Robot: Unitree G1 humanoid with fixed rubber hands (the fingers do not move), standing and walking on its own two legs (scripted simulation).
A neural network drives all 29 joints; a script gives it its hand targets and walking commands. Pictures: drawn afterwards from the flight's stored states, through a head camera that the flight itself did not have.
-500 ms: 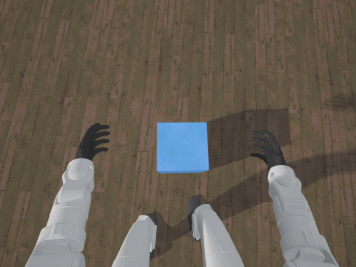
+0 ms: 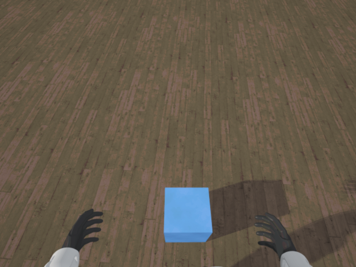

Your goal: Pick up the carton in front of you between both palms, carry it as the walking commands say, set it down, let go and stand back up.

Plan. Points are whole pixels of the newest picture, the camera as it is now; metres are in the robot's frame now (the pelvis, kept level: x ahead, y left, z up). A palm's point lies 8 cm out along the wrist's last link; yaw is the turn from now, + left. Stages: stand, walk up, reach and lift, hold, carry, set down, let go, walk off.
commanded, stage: let go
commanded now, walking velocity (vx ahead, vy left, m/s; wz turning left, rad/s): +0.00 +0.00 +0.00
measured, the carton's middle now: (186, 215) +0.37 -0.05 -0.65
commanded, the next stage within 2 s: stand in 0.34 s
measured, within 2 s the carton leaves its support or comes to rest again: neither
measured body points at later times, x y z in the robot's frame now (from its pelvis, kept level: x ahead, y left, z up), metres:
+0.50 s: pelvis +0.00 +0.00 -0.01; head +0.02 +0.00 +0.44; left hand +0.14 +0.28 -0.10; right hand +0.16 -0.28 -0.09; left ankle -0.06 +0.11 -0.74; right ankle +0.02 -0.12 -0.74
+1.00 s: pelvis +0.01 -0.01 +0.00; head +0.01 -0.02 +0.45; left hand +0.13 +0.29 -0.10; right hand +0.14 -0.30 -0.11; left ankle -0.06 +0.11 -0.74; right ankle +0.02 -0.12 -0.74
